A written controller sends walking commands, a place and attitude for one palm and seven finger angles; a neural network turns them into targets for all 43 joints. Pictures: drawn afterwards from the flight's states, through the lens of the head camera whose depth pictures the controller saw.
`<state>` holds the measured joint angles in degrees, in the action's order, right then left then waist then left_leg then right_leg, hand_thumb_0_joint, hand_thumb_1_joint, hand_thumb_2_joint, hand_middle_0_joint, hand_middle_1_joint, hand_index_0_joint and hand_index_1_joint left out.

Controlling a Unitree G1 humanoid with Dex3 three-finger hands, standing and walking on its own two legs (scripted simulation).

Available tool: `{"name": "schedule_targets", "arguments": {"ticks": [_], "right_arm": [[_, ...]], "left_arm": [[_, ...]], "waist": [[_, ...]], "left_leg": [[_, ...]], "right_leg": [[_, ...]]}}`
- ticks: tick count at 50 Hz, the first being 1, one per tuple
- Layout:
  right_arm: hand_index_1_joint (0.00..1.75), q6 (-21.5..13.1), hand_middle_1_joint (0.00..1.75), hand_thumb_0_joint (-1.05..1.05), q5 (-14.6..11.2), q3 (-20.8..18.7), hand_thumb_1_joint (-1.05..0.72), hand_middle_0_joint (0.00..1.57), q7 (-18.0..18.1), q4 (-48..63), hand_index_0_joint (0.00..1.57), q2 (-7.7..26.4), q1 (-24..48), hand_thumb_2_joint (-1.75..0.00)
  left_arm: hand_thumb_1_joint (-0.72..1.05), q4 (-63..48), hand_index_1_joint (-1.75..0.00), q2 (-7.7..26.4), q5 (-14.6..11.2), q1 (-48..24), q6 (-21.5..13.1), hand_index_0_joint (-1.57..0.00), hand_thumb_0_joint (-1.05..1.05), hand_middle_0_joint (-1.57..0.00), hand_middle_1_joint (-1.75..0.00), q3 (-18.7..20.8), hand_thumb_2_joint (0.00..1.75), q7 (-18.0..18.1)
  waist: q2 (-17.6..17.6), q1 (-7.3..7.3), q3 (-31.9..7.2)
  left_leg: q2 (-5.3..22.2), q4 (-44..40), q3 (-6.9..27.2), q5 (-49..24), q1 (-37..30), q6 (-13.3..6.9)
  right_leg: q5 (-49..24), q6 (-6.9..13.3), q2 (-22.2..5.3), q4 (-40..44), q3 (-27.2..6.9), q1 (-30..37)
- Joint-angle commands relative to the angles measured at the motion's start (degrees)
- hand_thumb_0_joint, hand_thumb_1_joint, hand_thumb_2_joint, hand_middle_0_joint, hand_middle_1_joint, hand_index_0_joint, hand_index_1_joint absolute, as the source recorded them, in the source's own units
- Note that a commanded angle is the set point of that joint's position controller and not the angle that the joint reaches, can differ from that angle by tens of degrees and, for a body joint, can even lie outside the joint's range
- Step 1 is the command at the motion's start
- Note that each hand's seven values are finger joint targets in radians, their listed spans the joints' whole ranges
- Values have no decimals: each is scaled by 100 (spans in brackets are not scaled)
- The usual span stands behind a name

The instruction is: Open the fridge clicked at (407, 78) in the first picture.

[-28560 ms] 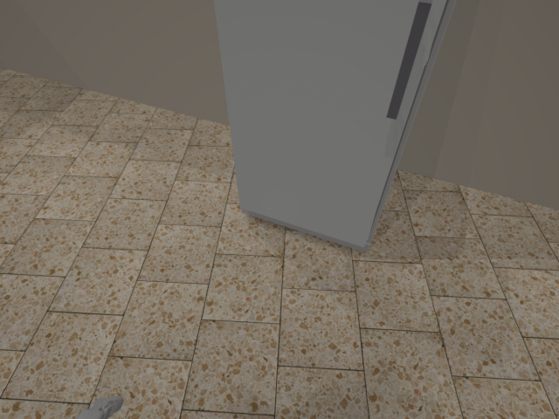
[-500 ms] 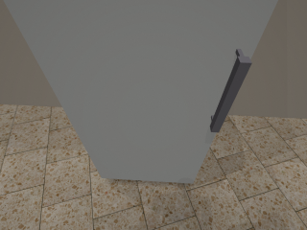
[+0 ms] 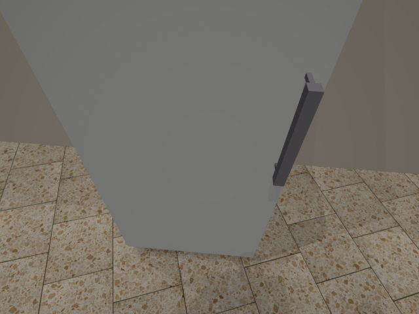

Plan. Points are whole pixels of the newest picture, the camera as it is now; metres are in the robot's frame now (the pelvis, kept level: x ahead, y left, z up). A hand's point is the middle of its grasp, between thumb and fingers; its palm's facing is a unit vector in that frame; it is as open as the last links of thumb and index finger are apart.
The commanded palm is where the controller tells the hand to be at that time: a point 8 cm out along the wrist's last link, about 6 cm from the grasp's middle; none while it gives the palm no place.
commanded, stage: look again from close up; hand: right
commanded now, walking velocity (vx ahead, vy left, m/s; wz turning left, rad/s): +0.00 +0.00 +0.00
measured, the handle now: (291, 136) +0.45 -0.14 +0.11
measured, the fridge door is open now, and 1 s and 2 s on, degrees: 0 0 0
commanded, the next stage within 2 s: raise the hand to about handle height in 0.32 s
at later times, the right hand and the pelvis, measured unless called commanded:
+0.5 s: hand out of the picture +0.05 -0.18 -0.14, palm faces +0.18 +0.96 -0.22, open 7.4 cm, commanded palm +0.10 -0.22 -0.06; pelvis -0.01 +0.01 +0.00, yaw +0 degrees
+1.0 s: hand out of the picture +0.12 -0.19 +0.00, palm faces +0.18 +0.98 -0.07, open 9.6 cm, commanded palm +0.12 -0.24 +0.01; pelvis -0.05 +0.04 -0.07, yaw -3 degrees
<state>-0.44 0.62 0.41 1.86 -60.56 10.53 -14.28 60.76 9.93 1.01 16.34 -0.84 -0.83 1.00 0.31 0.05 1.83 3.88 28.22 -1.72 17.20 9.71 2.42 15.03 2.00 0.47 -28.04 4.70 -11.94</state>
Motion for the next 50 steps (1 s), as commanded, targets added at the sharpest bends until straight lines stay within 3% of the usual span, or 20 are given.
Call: {"name": "schedule_targets", "arguments": {"ticks": [1,7,20,21,22,23,24,25,26,27,28,31,33,35,37,40,43,46,47,50], "right_arm": [[30,-42,30,0,13,-110,-90,20,23,121,20,522,-405,-90],[30,-56,30,0,27,-110,-90,20,31,50,20,531,-436,-90],[30,-56,30,0,24,-86,-90,20,28,-148,20,428,-530,-90],[30,-169,30,0,104,-63,-90,20,248,-278,20,510,-902,-90],[32,-1149,32,0,-962,-1594,-88,20,280,8671,20,2724,3336,-89],[33,-863,33,0,-539,-567,-85,20,470,7736,20,1466,1241,-88],[34,-584,34,0,-546,-380,-83,21,650,6180,21,935,381,-87],[36,-140,36,0,-736,249,-81,21,503,5987,21,-255,-834,-86],[37,-287,37,0,-895,268,-78,21,358,7079,21,-38,-105,-85],[39,-429,39,0,-867,217,-76,21,253,6556,21,-189,-281,-84],[40,-723,40,0,-924,-130,-74,21,143,6484,21,149,-47,-83],[45,-1767,45,0,-1155,-674,-67,22,-546,4899,22,-39,-1443,-80],[48,-2566,48,0,-1463,-1220,-62,22,-1342,4646,22,245,-2125,-78],[51,-3161,51,0,-1612,-1810,-57,22,-2105,4581,22,866,-1822,-76],[54,-3018,54,0,-1645,-2130,-53,23,-2354,4902,23,1271,-1619,-74],[58,-2760,58,0,-1962,-2066,-46,23,-2277,6490,23,1268,-577,-71],[63,-3055,63,0,-2013,-2080,-39,24,-1863,8126,24,1520,623,-68],[68,-3292,68,0,-1835,-1548,-32,24,-1811,8209,24,1267,607,-65],[69,-3238,69,0,-1840,-1287,-29,24,-1934,8113,24,1133,681,-64],[74,-2757,74,0,-1849,-1130,-22,25,-2388,7163,25,1251,725,-61]], "left_arm": [[90,-209,-30,646,-13,198,-126,-20,0,-20,-30,139,90,38],[90,-100,-30,595,-24,195,-124,-20,0,-20,-30,136,90,52],[90,58,-30,530,-34,124,-91,-20,0,-20,-30,128,90,51],[90,-287,-30,717,-92,-245,-126,-20,0,-20,-30,169,90,19],[90,-2025,-30,1544,-97,-625,-877,-20,0,-20,-30,489,90,433],[90,-1890,-30,1009,-148,-434,-1471,-20,0,-20,-30,82,90,547],[90,-1443,-30,1003,-218,-237,-1725,-20,0,-20,-30,39,90,414],[90,-1623,-30,799,-324,-199,-1772,-20,0,-20,-30,133,90,277],[90,-2007,-30,1067,-395,-349,-1807,-20,0,-20,-30,161,90,277],[90,-2119,-30,1046,-372,-561,-1904,-20,0,-20,-30,189,90,321],[90,-2264,-30,1226,-282,-528,-1974,-20,0,-20,-30,252,90,286],[90,-2559,-30,1190,-138,-708,-1938,-20,0,-20,-30,384,90,103],[90,-2854,-30,1191,-140,-882,-1874,-20,0,-20,-30,465,90,-77],[90,-3201,-30,1296,-144,-1036,-1845,-20,0,-20,-30,543,90,-144],[90,-3563,-30,1298,-212,-1102,-1707,-20,0,-20,-30,568,90,-163],[90,-4142,-30,1195,-295,-1260,-1635,-20,0,-20,-30,495,90,-30],[90,-3986,-30,1132,-240,-857,-1733,-20,0,-20,-30,445,90,139],[90,-3586,-30,1167,-249,-638,-1931,-20,0,-20,-30,289,90,292],[90,-3514,-30,1213,-252,-647,-1973,-20,0,-20,-30,232,90,340],[90,-3271,-30,1291,-343,-663,-2093,-20,0,-20,-30,159,90,506]], "waist": [[9,-49,-10],[-30,-51,-23],[7,-32,146],[-447,-156,146],[1367,265,-1993],[2116,-116,-2462],[1044,-84,-2048],[422,31,-1305],[137,63,-1072],[-360,190,-290],[-746,263,-106],[-1622,-59,324],[-974,-450,-187],[-462,-481,-660],[-77,-606,-1030],[236,-455,-1531],[662,-87,-1854],[708,177,-1482],[372,314,-1341],[99,440,-664]], "left_leg": [[197,-384,150,-739,36,-333],[236,-439,158,-1021,-7,-328],[249,-641,250,-806,144,-329],[472,-617,565,-2701,240,-283],[-39,-292,98,-3520,-90,-337],[-75,148,-119,-1946,-174,-591],[-212,407,-160,-961,267,-503],[-271,380,-313,-556,595,-388],[-247,216,-343,-513,671,-324],[-267,-17,-388,-496,869,-327],[-268,-121,-378,-288,1159,-299],[-388,416,-537,778,2193,-306],[-337,971,-387,645,2213,-443],[-234,1454,-107,572,2311,-529],[-211,1564,158,805,2279,-494],[-196,1369,418,1873,2402,-395],[-263,1326,647,1923,2571,-398],[-362,1491,403,1398,2780,-420],[-394,1467,399,1383,2844,-380],[-371,1133,448,1818,2864,-302]], "right_leg": [[-1136,41,-673,728,-688,-6],[-1453,31,-660,632,-621,142],[-962,-13,-652,786,-569,161],[-2023,-153,-783,-403,-530,-54],[-2590,-331,-74,0,-512,1553],[-4026,-548,-398,311,-460,2023],[-3826,-500,-451,368,-421,1434],[-3262,-355,-552,485,-580,1060],[-2144,-253,-479,378,-620,666],[-1165,-182,-373,270,-633,150],[-428,-93,-210,63,-667,-313],[563,-211,-103,-574,-644,-1649],[451,-310,19,-1093,-399,-2038],[495,-314,79,-1680,-258,-2463],[633,-240,144,-1918,-138,-2688],[1123,-141,139,-2017,-148,-2611],[1041,-69,-32,-2289,-393,-2248],[857,-7,-143,-2358,-549,-2064],[875,26,-185,-2410,-603,-2135],[1230,15,-176,-2279,-645,-2459]]}}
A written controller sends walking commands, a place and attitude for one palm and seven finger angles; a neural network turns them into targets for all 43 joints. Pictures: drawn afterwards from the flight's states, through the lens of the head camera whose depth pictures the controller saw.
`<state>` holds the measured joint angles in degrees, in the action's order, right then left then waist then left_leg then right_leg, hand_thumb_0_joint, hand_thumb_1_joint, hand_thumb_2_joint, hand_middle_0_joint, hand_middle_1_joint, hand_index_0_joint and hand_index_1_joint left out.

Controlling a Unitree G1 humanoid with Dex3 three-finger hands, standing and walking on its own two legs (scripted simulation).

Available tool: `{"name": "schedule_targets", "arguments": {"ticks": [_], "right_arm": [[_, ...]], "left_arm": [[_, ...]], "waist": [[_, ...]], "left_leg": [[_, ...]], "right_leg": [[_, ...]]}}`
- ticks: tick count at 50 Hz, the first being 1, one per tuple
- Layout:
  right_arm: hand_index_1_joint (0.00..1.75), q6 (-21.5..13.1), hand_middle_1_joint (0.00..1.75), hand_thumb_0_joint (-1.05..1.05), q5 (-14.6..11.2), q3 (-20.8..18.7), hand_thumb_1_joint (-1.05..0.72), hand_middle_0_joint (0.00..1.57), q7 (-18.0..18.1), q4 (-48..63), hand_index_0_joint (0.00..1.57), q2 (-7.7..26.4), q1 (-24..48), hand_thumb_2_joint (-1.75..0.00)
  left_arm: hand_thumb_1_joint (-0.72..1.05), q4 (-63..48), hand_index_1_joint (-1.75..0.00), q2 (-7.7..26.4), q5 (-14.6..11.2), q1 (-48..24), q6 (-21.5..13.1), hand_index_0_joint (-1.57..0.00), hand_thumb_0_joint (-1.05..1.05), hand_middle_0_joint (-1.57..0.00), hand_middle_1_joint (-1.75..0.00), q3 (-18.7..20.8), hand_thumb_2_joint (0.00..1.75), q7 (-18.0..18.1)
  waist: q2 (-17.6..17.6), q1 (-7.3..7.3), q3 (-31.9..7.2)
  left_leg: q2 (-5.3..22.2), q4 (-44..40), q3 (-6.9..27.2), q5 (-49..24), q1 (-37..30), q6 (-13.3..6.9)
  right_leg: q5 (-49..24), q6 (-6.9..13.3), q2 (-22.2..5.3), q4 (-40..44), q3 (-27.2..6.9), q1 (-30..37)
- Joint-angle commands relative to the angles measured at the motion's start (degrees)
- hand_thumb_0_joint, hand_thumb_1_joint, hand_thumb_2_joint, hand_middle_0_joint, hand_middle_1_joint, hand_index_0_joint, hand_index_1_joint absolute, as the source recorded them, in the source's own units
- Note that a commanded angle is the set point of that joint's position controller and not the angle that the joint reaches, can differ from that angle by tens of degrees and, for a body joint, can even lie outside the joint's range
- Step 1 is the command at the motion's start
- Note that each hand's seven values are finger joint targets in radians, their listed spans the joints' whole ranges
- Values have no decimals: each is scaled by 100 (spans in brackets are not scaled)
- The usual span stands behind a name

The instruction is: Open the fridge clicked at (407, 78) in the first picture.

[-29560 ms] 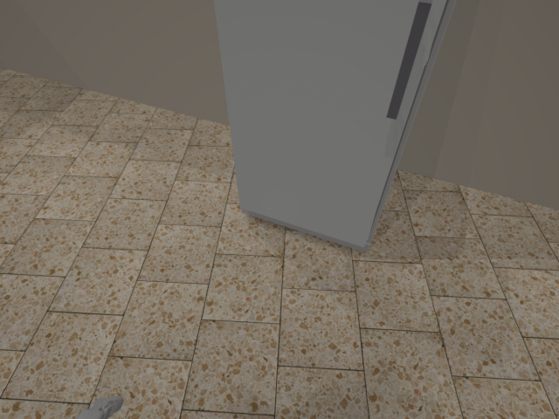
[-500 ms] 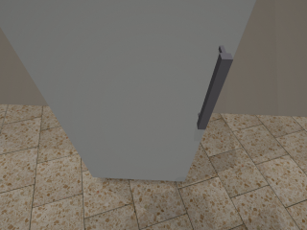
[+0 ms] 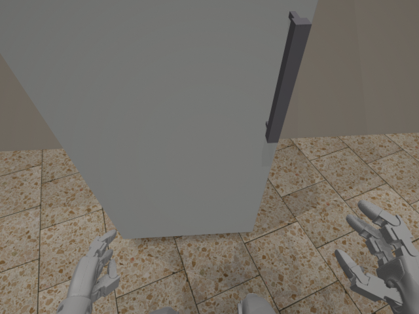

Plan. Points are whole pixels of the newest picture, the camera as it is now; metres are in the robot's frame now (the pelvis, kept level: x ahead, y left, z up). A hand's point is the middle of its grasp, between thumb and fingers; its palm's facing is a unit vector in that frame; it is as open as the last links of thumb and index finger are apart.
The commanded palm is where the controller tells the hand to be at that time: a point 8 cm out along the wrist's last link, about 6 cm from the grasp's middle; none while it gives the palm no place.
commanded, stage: raise the hand to about handle height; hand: right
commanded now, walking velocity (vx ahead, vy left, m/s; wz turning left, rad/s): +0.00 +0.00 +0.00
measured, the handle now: (280, 85) +0.52 -0.16 +0.17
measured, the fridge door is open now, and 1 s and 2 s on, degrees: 0 0 0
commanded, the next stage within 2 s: move the hooked fingers beside the handle in 1.52 s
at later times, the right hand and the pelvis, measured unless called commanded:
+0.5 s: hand (368, 205) +0.27 -0.26 +0.11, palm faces -0.02 +1.00 -0.06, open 12.5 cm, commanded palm +0.24 -0.31 +0.14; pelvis +0.03 -0.03 +0.03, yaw +2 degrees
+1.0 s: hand out of the picture +0.30 -0.31 +0.20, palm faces +0.07 +1.00 -0.06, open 14.0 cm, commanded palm +0.27 -0.35 +0.20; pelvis +0.02 -0.03 +0.06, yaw +1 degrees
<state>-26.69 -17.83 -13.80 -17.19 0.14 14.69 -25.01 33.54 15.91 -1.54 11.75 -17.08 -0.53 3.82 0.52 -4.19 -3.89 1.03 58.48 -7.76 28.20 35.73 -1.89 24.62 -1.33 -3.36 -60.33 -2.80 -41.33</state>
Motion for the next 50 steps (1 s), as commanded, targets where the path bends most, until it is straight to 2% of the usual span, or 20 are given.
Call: {"name": "schedule_targets", "arguments": {"ticks": [1,3,5,7,8,10,12,15,17,21,24,27,29,31,34,36,41,45,48,50], "right_arm": [[75,126,75,0,-10,89,-20,25,-606,810,25,1051,1787,-60],[78,685,78,0,-52,-366,-15,25,-770,294,25,1339,1724,-58],[81,1164,81,0,-207,-859,-11,26,-770,176,26,1501,1431,-56],[84,1386,84,0,-418,-1335,-6,26,-603,313,26,1615,1099,-54],[86,1370,86,0,-494,-1418,-4,26,-491,643,26,1510,980,-53],[88,1233,88,0,-541,-1539,1,27,-239,1052,27,1459,926,-51],[92,1062,92,0,-420,-1306,6,27,-90,1181,27,1285,880,-49],[96,998,96,0,-218,-864,13,27,-158,761,27,1062,1296,-46],[99,1067,99,0,-177,-697,17,28,-350,685,28,1084,1615,-44],[105,1170,105,0,-256,-1091,27,28,-583,1084,28,1607,1910,-40],[110,1107,110,0,-326,-1407,34,29,-483,1440,29,1872,2115,-37],[114,1137,114,0,-408,-1495,41,29,-370,1246,29,1808,2202,-34],[117,1329,117,0,-411,-1369,45,30,-428,838,30,1687,2432,-32],[120,1581,120,0,-363,-1232,50,30,-536,554,30,1619,2598,-30],[120,2027,120,0,-273,-1116,50,30,-735,375,30,1718,2951,-30],[120,2165,120,0,-240,-1175,50,30,-778,460,30,1871,3217,-30],[120,2050,120,0,-287,-1677,50,30,-673,778,30,2343,3821,-30],[120,2131,120,0,-292,-1663,50,30,-681,255,30,2333,4175,-30],[120,2370,120,0,-227,-1532,50,30,-817,-248,30,2358,4364,-30],[120,2497,120,0,-180,-1463,50,30,-909,-321,30,2427,4575,-30]], "left_arm": [[90,-531,-30,710,-102,-201,-468,-20,0,-20,-30,137,90,265],[90,-537,-30,712,-126,-269,-424,-20,0,-20,-30,122,90,301],[90,-644,-30,646,-117,-391,-391,-20,0,-20,-30,138,90,298],[90,-744,-30,543,-78,-502,-379,-20,0,-20,-30,141,90,248],[90,-791,-30,461,-57,-449,-391,-20,0,-20,-30,128,90,194],[90,-782,-30,390,-25,-398,-428,-20,0,-20,-30,168,90,105],[90,-752,-30,406,20,-319,-452,-20,0,-20,-30,196,90,27],[90,-619,-30,559,-4,-204,-435,-20,0,-20,-30,202,90,-6],[90,-621,-30,671,-36,-161,-445,-20,0,-20,-30,186,90,45],[90,-657,-30,747,-67,-90,-520,-20,0,-20,-30,186,90,159],[90,-643,-30,716,-30,-95,-540,-20,0,-20,-30,145,90,174],[90,-584,-30,705,-28,-132,-511,-20,0,-20,-30,108,90,160],[90,-541,-30,722,-60,-199,-451,-20,0,-20,-30,74,90,173],[90,-550,-30,722,-96,-242,-399,-20,0,-20,-30,55,90,196],[90,-628,-30,730,-124,-287,-337,-20,0,-20,-30,8,90,247],[90,-677,-30,718,-123,-321,-311,-20,0,-20,-30,-25,90,271],[90,-686,-30,674,-83,-413,-286,-20,0,-20,-30,-103,90,294],[90,-575,-30,660,-121,-469,-243,-20,0,-20,-30,-152,90,328],[90,-536,-30,701,-155,-470,-205,-20,0,-20,-30,-172,90,371],[90,-558,-30,705,-174,-476,-204,-20,0,-20,-30,-174,90,387]], "waist": [[-120,842,-81],[-74,653,-224],[-30,323,-708],[89,10,-1204],[239,-69,-1420],[105,-76,-1568],[-13,15,-1384],[-28,367,-566],[31,448,-361],[348,315,-1168],[528,217,-1452],[509,200,-1100],[513,264,-644],[587,262,-453],[660,236,-477],[446,232,-562],[477,171,-920],[692,220,-532],[450,250,-306],[534,251,-351]], "left_leg": [[-62,-2030,1117,855,186,153],[1,-2160,1147,789,-83,143],[46,-2153,1081,352,-572,145],[26,-1976,917,-479,-1115,108],[-1,-1853,766,-1002,-1271,98],[-55,-1756,652,-1708,-1413,118],[-135,-1668,505,-2062,-1344,110],[-150,-1810,449,-1685,-782,161],[-147,-1942,484,-1404,-707,144],[-129,-2000,451,-1679,-1159,116],[-145,-1964,390,-2170,-1480,85],[-194,-2056,323,-2219,-1526,56],[-188,-2167,302,-2063,-1389,68],[-172,-2290,297,-1916,-1381,69],[-153,-2439,337,-1894,-1516,64],[-166,-2521,325,-1824,-1604,68],[-194,-2652,318,-1848,-1869,39],[-188,-2899,349,-1496,-1801,34],[-156,-3058,380,-1321,-1829,41],[-136,-3118,402,-1247,-1837,47]], "right_leg": [[297,347,218,984,101,393],[134,314,264,1121,110,409],[-260,290,303,1307,124,659],[-840,259,313,1451,106,951],[-1160,247,315,1528,128,1136],[-1571,232,308,1588,167,1335],[-1793,238,279,1671,163,1464],[-1351,249,254,1779,182,1389],[-1111,276,249,1862,171,1419],[-1415,275,249,2045,126,2034],[-1943,239,241,2123,86,2386],[-2032,194,211,2264,50,2415],[-1776,177,202,2403,52,2335],[-1606,168,194,2550,59,2345],[-1545,189,204,2689,55,2449],[-1492,204,198,2774,2,2550],[-1628,167,190,2931,-64,2960],[-1193,162,189,3128,-35,2930],[-939,207,195,3251,-24,2808],[-848,222,208,3305,-34,2879]]}}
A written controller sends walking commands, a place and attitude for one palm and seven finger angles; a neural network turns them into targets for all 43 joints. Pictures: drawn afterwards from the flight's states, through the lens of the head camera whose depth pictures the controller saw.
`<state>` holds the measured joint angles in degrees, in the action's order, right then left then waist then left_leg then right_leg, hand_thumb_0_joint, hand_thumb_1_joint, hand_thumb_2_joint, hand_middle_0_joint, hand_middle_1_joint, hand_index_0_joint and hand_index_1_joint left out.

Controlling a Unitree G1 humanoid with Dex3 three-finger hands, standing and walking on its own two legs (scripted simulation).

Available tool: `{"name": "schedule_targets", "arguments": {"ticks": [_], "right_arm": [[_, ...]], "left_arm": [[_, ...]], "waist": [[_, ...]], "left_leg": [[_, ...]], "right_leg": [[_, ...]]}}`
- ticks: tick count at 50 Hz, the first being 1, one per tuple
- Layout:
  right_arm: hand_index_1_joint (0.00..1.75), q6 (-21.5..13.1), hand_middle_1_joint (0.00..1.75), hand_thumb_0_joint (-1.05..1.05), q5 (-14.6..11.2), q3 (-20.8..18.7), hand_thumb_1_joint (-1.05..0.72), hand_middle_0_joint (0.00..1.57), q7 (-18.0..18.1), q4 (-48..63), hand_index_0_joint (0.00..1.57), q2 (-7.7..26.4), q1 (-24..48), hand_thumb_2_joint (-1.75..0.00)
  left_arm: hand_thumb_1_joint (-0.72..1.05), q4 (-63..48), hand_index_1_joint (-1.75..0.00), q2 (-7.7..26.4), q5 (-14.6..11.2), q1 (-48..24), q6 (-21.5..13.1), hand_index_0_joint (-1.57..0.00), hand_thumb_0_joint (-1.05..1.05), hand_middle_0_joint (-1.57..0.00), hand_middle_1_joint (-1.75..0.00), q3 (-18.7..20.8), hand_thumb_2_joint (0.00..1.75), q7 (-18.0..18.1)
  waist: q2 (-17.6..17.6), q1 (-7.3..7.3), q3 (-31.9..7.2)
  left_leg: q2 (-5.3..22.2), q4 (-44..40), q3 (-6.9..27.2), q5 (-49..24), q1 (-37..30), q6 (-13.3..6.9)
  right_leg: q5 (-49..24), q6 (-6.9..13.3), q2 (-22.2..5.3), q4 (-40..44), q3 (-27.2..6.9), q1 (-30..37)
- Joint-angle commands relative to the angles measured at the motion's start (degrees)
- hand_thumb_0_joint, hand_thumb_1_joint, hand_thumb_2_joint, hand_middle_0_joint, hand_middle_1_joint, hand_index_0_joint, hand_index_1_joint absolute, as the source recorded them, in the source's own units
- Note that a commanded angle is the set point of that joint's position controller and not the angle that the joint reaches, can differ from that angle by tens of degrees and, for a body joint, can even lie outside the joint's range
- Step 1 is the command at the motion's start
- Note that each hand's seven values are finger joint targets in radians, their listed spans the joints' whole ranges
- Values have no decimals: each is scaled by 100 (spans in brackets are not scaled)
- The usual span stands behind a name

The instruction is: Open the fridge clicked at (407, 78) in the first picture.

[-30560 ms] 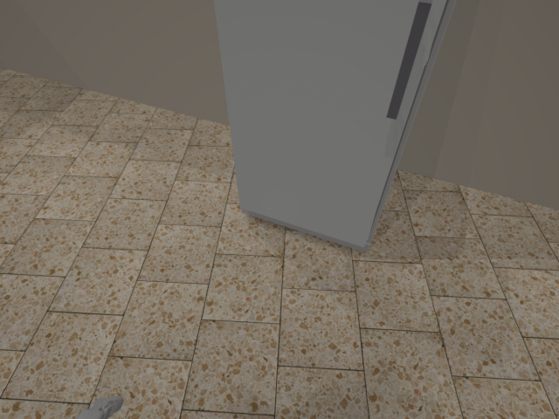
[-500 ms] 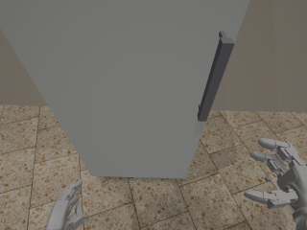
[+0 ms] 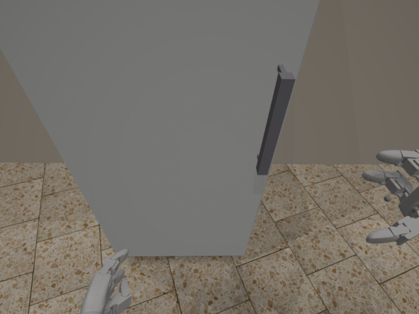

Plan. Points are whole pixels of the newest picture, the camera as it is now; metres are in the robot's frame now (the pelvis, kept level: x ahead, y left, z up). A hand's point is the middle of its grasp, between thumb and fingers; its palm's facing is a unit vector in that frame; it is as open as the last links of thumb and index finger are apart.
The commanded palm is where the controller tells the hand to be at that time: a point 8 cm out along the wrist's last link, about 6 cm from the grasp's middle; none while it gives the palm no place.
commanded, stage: raise the hand to about handle height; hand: right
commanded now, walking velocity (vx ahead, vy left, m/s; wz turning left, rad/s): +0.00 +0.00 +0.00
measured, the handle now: (270, 125) +0.49 -0.13 +0.12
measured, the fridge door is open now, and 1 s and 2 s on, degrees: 0 0 0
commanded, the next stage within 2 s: move the hooked fingers beside the handle in 0.52 s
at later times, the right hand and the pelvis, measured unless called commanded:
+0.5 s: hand (365, 195) +0.28 -0.25 +0.14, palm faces +0.06 +1.00 -0.05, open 14.0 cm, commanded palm +0.25 -0.30 +0.15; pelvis +0.00 +0.02 +0.00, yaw +1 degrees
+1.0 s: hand (344, 174) +0.33 -0.23 +0.14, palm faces +0.00 +1.00 -0.02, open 14.0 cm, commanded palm +0.30 -0.28 +0.14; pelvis +0.01 +0.01 +0.00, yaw +1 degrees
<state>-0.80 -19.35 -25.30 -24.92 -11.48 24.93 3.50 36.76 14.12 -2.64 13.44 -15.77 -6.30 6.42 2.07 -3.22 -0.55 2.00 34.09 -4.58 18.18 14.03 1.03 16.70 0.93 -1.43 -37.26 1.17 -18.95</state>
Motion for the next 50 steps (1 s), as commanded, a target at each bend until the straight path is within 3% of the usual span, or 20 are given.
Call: {"name": "schedule_targets", "arguments": {"ticks": [1,5,7,11,12,16,21,22,27,32,34,35,42,44,46,47,48,50], "right_arm": [[120,-54,120,0,-7,-347,50,30,-168,835,30,1495,1802,-30],[120,-92,120,0,-107,-408,50,30,-262,832,30,1395,1417,-30],[120,-184,120,0,-175,-613,50,30,-231,984,30,1541,1324,-30],[120,-279,120,0,-159,-759,50,30,-94,975,30,1603,1384,-30],[120,-282,120,0,-162,-787,50,30,-57,948,30,1624,1355,-30],[120,-321,120,0,-31,-515,50,30,12,1111,30,1467,1699,-30],[120,-337,120,0,-40,-562,50,30,-33,1028,30,1502,1555,-30],[120,-324,120,0,-73,-587,50,30,-63,924,30,1517,1455,-30],[120,-306,120,0,-99,-592,50,30,-110,976,30,1515,1514,-30],[120,-212,120,0,-109,-553,50,30,-134,694,30,1459,1448,-30],[120,-215,120,0,-84,-454,50,30,-152,564,30,1435,1777,-30],[120,-229,120,0,-54,-395,50,30,-150,527,30,1437,1994,-30],[120,-496,120,0,45,-336,50,30,-41,608,30,1560,2606,-30],[120,-519,120,0,66,-120,50,30,-2,626,30,1293,2686,-30],[120,-442,120,0,98,-79,50,30,55,399,30,1210,2515,-30],[120,-374,120,0,96,-115,50,30,80,170,30,1223,2373,-30],[120,-307,120,0,114,-129,50,30,99,14,30,1240,2356,-30],[120,-210,120,0,146,-240,50,30,152,-37,30,1299,2199,-30]], "left_arm": [[90,-895,-30,890,-68,-656,-340,-20,0,-20,-30,399,90,130],[90,-936,-30,877,-59,-634,-354,-20,0,-20,-30,427,90,68],[90,-956,-30,890,-37,-639,-376,-20,0,-20,-30,448,90,27],[90,-949,-30,887,-32,-654,-386,-20,0,-20,-30,483,90,17],[90,-924,-30,898,-27,-635,-379,-20,0,-20,-30,501,90,17],[90,-916,-30,874,-55,-642,-401,-20,0,-20,-30,502,90,57],[90,-899,-30,876,-43,-607,-416,-20,0,-20,-30,515,90,113],[90,-881,-30,892,-33,-586,-404,-20,0,-20,-30,515,90,113],[90,-895,-30,877,-50,-632,-410,-20,0,-20,-30,508,90,104],[90,-886,-30,891,-57,-592,-381,-20,0,-20,-30,517,90,103],[90,-848,-30,888,-68,-578,-354,-20,0,-20,-30,509,90,129],[90,-827,-30,893,-80,-571,-346,-20,0,-20,-30,508,90,146],[90,-797,-30,879,-52,-510,-357,-20,0,-20,-30,503,90,195],[90,-811,-30,842,-60,-517,-377,-20,0,-20,-30,501,90,186],[90,-802,-30,857,-63,-494,-375,-20,0,-20,-30,507,90,177],[90,-783,-30,882,-56,-447,-355,-20,0,-20,-30,518,90,170],[90,-774,-30,899,-66,-440,-339,-20,0,-20,-30,523,90,157],[90,-814,-30,911,-68,-447,-307,-20,0,-20,-30,545,90,134]], "waist": [[384,149,-752],[137,89,-970],[69,23,-1132],[246,30,-930],[30,29,-878],[531,115,-786],[251,102,-916],[-13,94,-891],[232,63,-1003],[-94,89,-845],[-87,186,-776],[100,225,-718],[246,252,-1237],[391,254,-1298],[333,218,-1184],[-38,201,-1114],[-133,205,-1010],[-1,127,-1057]], "left_leg": [[-229,-708,101,-229,308,-244],[-230,-702,114,-582,140,-246],[-234,-677,148,-793,-6,-256],[-206,-716,181,-708,125,-238],[-197,-747,228,-758,83,-225],[-178,-780,243,-593,193,-224],[-174,-768,281,-874,68,-190],[-173,-783,310,-961,26,-172],[-171,-717,290,-1159,-23,-183],[-161,-734,321,-1155,57,-144],[-143,-774,365,-999,210,-116],[-143,-777,370,-883,278,-129],[-162,-653,336,-1047,134,-179],[-154,-610,284,-1117,148,-192],[-159,-606,232,-1063,202,-198],[-170,-618,218,-1077,177,-196],[-157,-624,220,-1081,236,-180],[-129,-591,218,-1134,182,-188]], "right_leg": [[-49,9,24,1008,-431,684],[-435,35,48,905,-353,771],[-645,41,55,833,-308,804],[-551,43,61,859,-240,739],[-599,63,44,817,-202,698],[-432,50,61,899,-188,804],[-619,86,67,834,-148,853],[-677,102,52,796,-124,810],[-818,91,71,789,-107,902],[-777,99,64,754,-98,739],[-619,100,88,740,-80,693],[-548,88,87,744,-87,684],[-748,92,61,704,-142,950],[-776,77,72,752,-168,1030],[-723,61,59,804,-193,945],[-739,80,34,802,-198,845],[-709,87,34,823,-189,751],[-767,72,48,833,-150,687]]}}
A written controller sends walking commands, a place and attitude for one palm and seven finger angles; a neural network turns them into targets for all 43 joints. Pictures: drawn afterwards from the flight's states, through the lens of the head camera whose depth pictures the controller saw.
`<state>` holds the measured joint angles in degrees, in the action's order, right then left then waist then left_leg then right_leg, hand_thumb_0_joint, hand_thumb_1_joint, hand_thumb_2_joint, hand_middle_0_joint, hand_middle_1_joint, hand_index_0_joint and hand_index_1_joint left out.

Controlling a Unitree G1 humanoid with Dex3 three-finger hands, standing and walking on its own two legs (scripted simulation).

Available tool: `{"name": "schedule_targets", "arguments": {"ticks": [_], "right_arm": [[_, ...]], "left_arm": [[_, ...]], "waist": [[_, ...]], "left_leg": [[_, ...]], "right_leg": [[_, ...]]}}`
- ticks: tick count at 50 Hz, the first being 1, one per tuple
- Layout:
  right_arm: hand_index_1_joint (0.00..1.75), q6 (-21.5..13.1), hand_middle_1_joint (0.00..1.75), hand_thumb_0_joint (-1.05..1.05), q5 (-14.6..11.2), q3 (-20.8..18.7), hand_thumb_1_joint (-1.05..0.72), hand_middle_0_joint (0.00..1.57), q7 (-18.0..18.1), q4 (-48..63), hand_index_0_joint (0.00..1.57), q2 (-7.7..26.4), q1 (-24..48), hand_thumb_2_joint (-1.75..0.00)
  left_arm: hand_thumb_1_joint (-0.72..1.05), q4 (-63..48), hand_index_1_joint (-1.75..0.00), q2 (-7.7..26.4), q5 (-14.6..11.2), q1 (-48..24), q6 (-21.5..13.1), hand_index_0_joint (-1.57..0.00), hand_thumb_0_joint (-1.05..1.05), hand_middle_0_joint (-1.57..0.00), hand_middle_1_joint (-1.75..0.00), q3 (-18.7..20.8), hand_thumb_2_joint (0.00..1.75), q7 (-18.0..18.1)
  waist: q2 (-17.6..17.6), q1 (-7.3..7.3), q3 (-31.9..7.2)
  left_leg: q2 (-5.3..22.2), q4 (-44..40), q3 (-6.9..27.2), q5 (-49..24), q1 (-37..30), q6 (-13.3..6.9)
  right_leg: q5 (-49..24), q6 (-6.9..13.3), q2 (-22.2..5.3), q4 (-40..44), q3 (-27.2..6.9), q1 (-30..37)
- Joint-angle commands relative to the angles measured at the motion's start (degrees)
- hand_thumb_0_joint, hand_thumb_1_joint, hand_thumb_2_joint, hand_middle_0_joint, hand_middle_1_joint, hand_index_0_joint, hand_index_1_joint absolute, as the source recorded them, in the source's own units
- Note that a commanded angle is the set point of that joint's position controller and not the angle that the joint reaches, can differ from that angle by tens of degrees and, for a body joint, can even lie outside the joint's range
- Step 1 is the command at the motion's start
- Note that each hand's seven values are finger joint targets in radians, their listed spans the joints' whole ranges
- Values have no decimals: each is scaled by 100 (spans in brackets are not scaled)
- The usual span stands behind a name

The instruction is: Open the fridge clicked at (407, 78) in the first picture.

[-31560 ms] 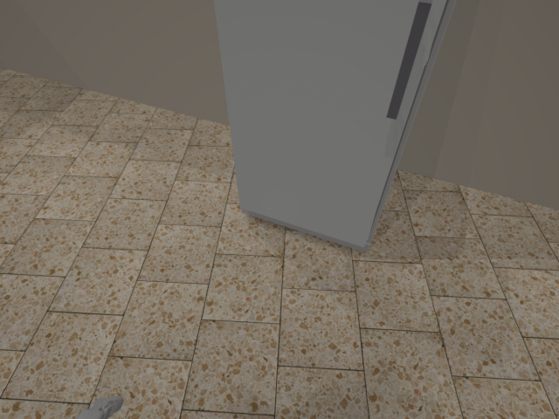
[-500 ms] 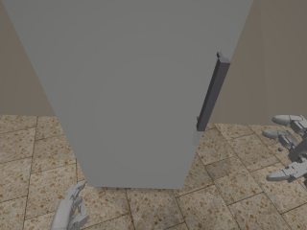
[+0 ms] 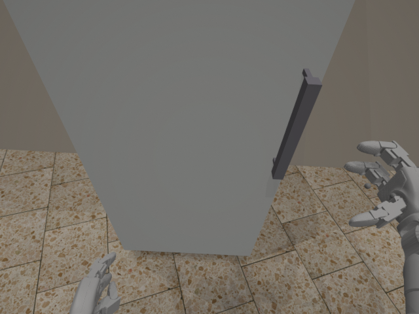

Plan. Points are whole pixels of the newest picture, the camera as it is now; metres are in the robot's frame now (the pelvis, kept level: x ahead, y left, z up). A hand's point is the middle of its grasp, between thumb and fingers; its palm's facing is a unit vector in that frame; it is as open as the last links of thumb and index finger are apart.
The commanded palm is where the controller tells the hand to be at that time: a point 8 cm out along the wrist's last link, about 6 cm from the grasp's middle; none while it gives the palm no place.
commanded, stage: move the hooked fingers beside the handle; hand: right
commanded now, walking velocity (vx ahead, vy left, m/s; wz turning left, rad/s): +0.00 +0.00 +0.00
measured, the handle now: (290, 130) +0.48 -0.16 +0.11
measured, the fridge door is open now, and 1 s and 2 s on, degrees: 0 0 0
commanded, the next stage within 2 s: none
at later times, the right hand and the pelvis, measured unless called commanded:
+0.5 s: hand (347, 177) +0.33 -0.23 +0.13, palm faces +0.03 +1.00 -0.03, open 14.0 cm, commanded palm +0.31 -0.28 +0.13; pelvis +0.00 +0.00 +0.00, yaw +0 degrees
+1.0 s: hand (327, 156) +0.39 -0.21 +0.13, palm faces +0.02 +1.00 -0.01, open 14.0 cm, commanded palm +0.36 -0.26 +0.12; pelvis +0.00 +0.00 +0.00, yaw +1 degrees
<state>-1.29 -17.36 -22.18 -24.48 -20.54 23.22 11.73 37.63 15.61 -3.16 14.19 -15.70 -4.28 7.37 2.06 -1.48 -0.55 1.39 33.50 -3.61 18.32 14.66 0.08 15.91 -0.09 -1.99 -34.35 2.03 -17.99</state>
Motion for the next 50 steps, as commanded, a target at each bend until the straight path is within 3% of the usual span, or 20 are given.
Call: {"name": "schedule_targets", "arguments": {"ticks": [1,4,6,7,10,15,16,19,21,22,23,27,29,31,34,37,41,43,47,50], "right_arm": [[120,-131,120,0,-20,-541,50,30,150,954,30,1470,1469,-30],[120,-174,120,0,28,-490,50,30,304,1486,30,1383,1573,-30],[120,-252,120,0,24,-538,50,30,400,1495,30,1423,1763,-30],[120,-289,120,0,8,-600,50,30,424,1474,30,1463,1668,-30],[120,-367,120,0,32,-473,50,30,455,1661,30,1247,1624,-30],[120,-169,120,0,81,-227,50,30,402,1232,30,1029,1576,-30],[120,-139,120,0,90,-248,50,30,409,1137,30,1108,1727,-30],[120,-167,120,0,124,66,50,30,431,1362,30,892,2195,-30],[120,-290,120,0,138,94,50,30,523,1610,30,870,2406,-30],[120,-357,120,0,147,158,50,30,568,1726,30,860,2500,-30],[120,-408,120,0,162,57,50,30,629,1759,30,927,2452,-30],[120,-390,120,0,207,-293,50,30,795,1092,30,1180,2037,-30],[120,-293,120,0,230,-350,50,30,807,808,30,1209,2035,-30],[120,-203,120,0,278,-172,50,30,771,649,30,1078,2165,-30],[120,-214,120,0,313,8,50,30,725,562,30,1048,2687,-30],[120,-448,120,0,295,17,50,30,692,644,30,1153,3160,-30],[120,-737,120,0,293,226,50,30,703,596,30,966,3609,-30],[120,-720,120,0,299,236,50,30,738,180,30,964,3647,-30],[120,-544,120,0,422,-155,50,30,825,-835,30,1492,3551,-30],[120,-652,120,0,510,-237,50,30,856,-723,30,1625,3742,-30]], "left_arm": [[90,-923,-30,757,-19,-521,-300,-20,0,-20,-30,344,90,28],[90,-1045,-30,695,13,-568,-300,-20,0,-20,-30,341,90,-41],[90,-984,-30,713,9,-496,-272,-20,0,-20,-30,359,90,-37],[90,-969,-30,724,34,-465,-256,-20,0,-20,-30,367,90,-40],[90,-986,-30,687,33,-466,-263,-20,0,-20,-30,379,90,-62],[90,-881,-30,712,2,-421,-179,-20,0,-20,-30,385,90,-48],[90,-849,-30,734,-15,-403,-153,-20,0,-20,-30,386,90,-25],[90,-890,-30,710,-18,-445,-149,-20,0,-20,-30,378,90,0],[90,-883,-30,685,3,-431,-169,-20,0,-20,-30,387,90,5],[90,-861,-30,689,16,-413,-169,-20,0,-20,-30,375,90,-5],[90,-854,-30,686,26,-411,-171,-20,0,-20,-30,392,90,-13],[90,-756,-30,722,53,-357,-82,-20,0,-20,-30,390,90,-43],[90,-770,-30,710,31,-379,-16,-20,0,-20,-30,387,90,-60],[90,-813,-30,692,6,-407,49,-20,0,-20,-30,370,90,-78],[90,-832,-30,706,-4,-377,101,-20,0,-20,-30,363,90,-75],[90,-823,-30,732,12,-285,115,-20,0,-20,-30,385,90,-44],[90,-730,-30,714,14,-198,65,-20,0,-20,-30,401,90,-31],[90,-632,-30,750,13,-106,88,-20,0,-20,-30,411,90,-44],[90,-570,-30,849,16,8,238,-20,0,-20,-30,412,90,-77],[90,-686,-30,811,35,39,301,-20,0,-20,-30,432,90,-136]], "waist": [[75,-47,-1100],[308,-108,-1400],[165,-18,-1359],[-95,-37,-1371],[213,-42,-1554],[162,69,-1125],[4,107,-970],[147,163,-1112],[295,160,-1426],[128,183,-1522],[323,138,-1647],[-242,42,-1480],[-296,33,-1338],[12,64,-1129],[75,194,-1047],[-115,273,-1287],[267,333,-1638],[10,381,-1548],[-496,306,-1229],[-24,239,-1552]], "left_leg": [[-66,-493,94,-1247,87,-109],[-72,-414,93,-1490,-37,-139],[-101,-439,87,-1438,39,-125],[-111,-447,103,-1517,-32,-122],[-101,-367,99,-1718,-71,-131],[-84,-444,95,-1570,157,-111],[-90,-474,77,-1410,228,-108],[-86,-473,96,-1267,276,-119],[-88,-428,94,-1328,234,-137],[-105,-414,96,-1437,162,-140],[-94,-393,111,-1471,149,-146],[-85,-398,91,-1574,3,-133],[-50,-405,117,-1651,-15,-112],[-39,-433,137,-1481,117,-125],[-42,-481,182,-1301,270,-120],[-74,-472,208,-1210,258,-125],[-86,-404,214,-1213,319,-146],[-83,-426,219,-1209,384,-121],[-44,-442,258,-949,387,-84],[-29,-322,301,-1243,249,-110]], "right_leg": [[-800,161,101,552,-252,621],[-1123,145,87,519,-249,843],[-1072,144,70,519,-250,859],[-1137,165,48,478,-223,819],[-1346,138,72,475,-213,969],[-1113,145,67,489,-179,766],[-954,141,54,520,-215,675],[-863,151,64,519,-249,808],[-1012,134,65,494,-307,1048],[-1139,142,43,454,-301,1088],[-1193,125,52,453,-314,1151],[-1194,140,52,470,-270,840],[-1118,145,80,496,-200,650],[-938,130,99,521,-165,548],[-745,161,101,472,-151,533],[-708,183,80,397,-178,594],[-734,162,112,342,-213,870],[-680,181,100,327,-217,753],[-377,203,118,344,-189,150],[-620,191,150,292,-137,213]]}}
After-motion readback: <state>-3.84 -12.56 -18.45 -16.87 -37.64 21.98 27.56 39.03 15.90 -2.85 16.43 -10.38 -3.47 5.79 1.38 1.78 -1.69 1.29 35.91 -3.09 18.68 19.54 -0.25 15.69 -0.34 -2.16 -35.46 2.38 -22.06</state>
